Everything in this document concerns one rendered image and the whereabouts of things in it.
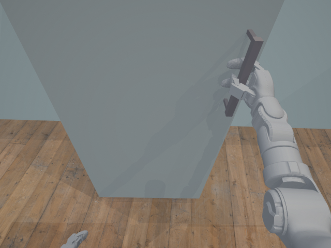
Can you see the right robot hand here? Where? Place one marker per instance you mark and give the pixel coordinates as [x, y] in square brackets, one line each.
[260, 85]

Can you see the robot right upper arm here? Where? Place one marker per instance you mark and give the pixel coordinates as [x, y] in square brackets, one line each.
[299, 217]

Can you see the fridge door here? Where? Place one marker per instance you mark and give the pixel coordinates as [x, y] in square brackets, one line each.
[136, 84]

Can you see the handle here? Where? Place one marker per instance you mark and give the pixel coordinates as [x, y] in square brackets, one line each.
[250, 58]

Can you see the robot right forearm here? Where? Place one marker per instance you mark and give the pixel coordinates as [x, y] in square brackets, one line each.
[283, 166]

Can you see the left robot hand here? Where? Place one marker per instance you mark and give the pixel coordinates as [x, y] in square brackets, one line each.
[75, 240]

